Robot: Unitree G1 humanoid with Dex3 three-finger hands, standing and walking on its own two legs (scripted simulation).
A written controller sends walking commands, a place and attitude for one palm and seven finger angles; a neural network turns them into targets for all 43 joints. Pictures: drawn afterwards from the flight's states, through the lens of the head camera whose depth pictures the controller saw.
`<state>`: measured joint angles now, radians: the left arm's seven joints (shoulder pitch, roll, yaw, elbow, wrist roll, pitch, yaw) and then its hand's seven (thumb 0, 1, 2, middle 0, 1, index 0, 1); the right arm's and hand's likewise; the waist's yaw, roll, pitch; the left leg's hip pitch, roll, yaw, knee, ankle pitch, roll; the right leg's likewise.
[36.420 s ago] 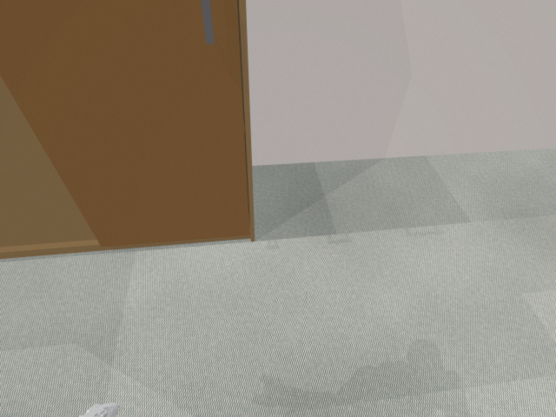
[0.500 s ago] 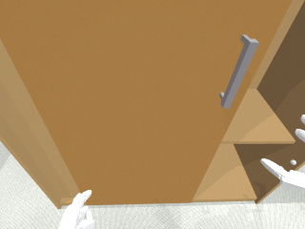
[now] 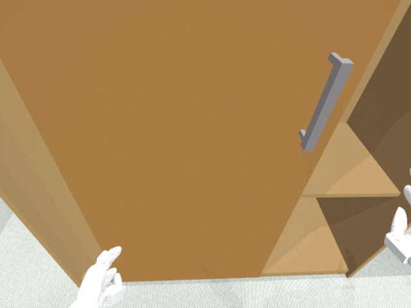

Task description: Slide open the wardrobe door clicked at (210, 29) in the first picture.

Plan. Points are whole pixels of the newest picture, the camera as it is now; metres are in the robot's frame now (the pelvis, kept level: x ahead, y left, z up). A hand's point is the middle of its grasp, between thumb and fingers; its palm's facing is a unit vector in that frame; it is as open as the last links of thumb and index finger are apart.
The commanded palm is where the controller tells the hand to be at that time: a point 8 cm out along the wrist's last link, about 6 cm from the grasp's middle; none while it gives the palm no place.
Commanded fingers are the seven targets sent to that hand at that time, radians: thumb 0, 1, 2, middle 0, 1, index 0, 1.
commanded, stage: draw the hand back to the body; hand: right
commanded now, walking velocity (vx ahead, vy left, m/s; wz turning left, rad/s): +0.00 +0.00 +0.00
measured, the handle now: (319, 105) +0.42 -0.22 +0.23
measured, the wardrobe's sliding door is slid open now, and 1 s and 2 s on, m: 0.45 0.45 0.45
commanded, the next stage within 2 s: step back with the hand held close in 0.18 s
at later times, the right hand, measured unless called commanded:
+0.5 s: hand (384, 233) +0.19 -0.26 +0.15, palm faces +0.42 +0.81 -0.42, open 7.4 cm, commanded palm +0.13 -0.29 +0.17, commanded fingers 0.00 -0.90 -0.90 0.20 0.30 0.20 0.30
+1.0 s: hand out of the picture +0.10 -0.31 +0.15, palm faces +0.47 +0.76 -0.44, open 7.4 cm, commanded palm +0.03 -0.34 +0.17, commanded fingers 0.00 -0.90 -0.90 0.20 0.30 0.20 0.30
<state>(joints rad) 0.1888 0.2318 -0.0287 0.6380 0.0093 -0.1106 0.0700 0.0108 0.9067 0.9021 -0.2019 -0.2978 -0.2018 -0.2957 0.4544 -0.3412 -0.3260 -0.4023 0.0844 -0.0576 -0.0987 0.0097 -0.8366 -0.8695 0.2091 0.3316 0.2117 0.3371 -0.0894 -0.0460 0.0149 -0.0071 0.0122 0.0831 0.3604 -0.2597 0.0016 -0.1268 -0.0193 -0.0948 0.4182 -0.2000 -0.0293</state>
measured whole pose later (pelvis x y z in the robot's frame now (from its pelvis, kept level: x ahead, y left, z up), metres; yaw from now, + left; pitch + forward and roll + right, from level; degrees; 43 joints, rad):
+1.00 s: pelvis -0.09 -0.03 -0.02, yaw -3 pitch -1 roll +3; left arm 0.22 0.21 -0.02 0.56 0.00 -0.07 0.07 0.01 0.91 0.90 -0.20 -0.30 -0.20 -0.30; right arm 0.51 -0.38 -0.43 -0.49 0.03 -0.20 -0.12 0.01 -0.89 -0.90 0.21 0.30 0.21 0.30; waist -0.03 -0.02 0.05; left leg -0.31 -0.02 0.00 0.55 -0.24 -0.01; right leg -0.45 0.01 -0.07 0.60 -0.23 -0.08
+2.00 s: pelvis -0.28 -0.13 -0.02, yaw +6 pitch -2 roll +2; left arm 0.28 0.22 0.01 0.66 0.02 -0.09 0.05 0.01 0.90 0.90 -0.20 -0.30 -0.20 -0.30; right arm 0.60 -0.51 -0.47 -0.65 0.04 -0.19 -0.10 0.01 -0.89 -0.90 0.21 0.30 0.21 0.30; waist -0.04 0.04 -0.01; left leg -0.22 -0.07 0.08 0.53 -0.27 0.10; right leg -0.60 0.04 -0.02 1.02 -0.38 0.02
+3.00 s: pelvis -0.21 -0.16 -0.01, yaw +2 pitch +1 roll +0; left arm 0.20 0.23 0.01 0.63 -0.01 -0.10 0.07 0.01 0.91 0.90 -0.20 -0.30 -0.20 -0.30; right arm 0.57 -0.40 -0.42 -0.40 0.05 -0.19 -0.15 0.01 -0.89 -0.90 0.21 0.30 0.21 0.30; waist 0.00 -0.03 0.02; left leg -0.22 -0.05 0.03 0.47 -0.28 0.05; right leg -0.21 -0.02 0.00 0.50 -0.30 0.01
